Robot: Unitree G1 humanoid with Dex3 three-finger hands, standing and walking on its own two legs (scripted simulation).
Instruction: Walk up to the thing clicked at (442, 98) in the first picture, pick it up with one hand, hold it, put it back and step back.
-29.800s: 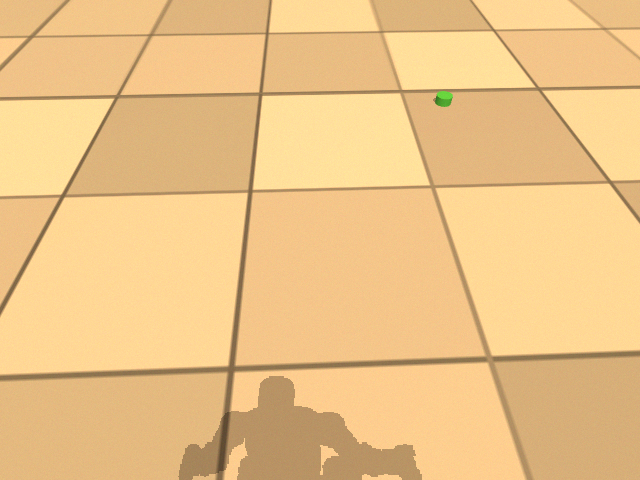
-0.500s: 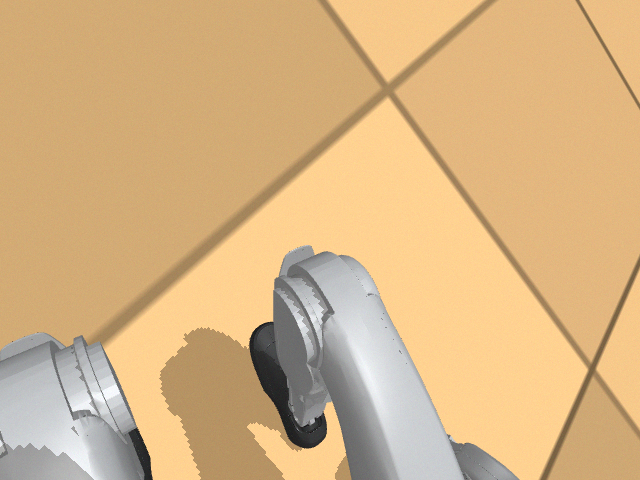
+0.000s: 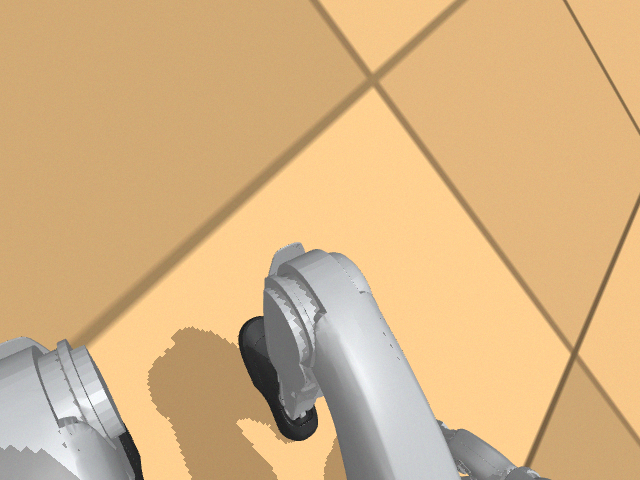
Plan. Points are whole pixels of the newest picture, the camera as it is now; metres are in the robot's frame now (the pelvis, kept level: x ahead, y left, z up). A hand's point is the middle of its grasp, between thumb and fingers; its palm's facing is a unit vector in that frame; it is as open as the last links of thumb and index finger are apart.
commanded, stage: open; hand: left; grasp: from above
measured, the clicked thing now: out of the picture +0.45 +0.29 -0.28
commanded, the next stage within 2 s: withdraw in 0.90 s
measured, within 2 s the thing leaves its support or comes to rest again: neither
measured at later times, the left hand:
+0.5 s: hand out of the picture +0.44 +0.29 -0.26, palm faces -0.44 -0.16 -0.89, open 13.6 cm
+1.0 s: hand out of the picture +0.44 +0.29 -0.26, palm faces -0.44 -0.15 -0.89, open 13.6 cm
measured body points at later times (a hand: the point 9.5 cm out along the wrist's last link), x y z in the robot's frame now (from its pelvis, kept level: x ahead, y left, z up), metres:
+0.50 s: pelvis +0.00 +0.00 +0.00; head +0.28 +0.12 +0.33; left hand +0.46 +0.30 -0.21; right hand +0.04 -0.25 -0.05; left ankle +0.06 +0.13 -0.27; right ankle +0.12 -0.11 -0.27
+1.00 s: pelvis +0.00 +0.00 +0.01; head +0.28 +0.12 +0.33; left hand +0.46 +0.30 -0.21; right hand +0.04 -0.25 -0.04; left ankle +0.06 +0.13 -0.27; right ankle +0.12 -0.11 -0.27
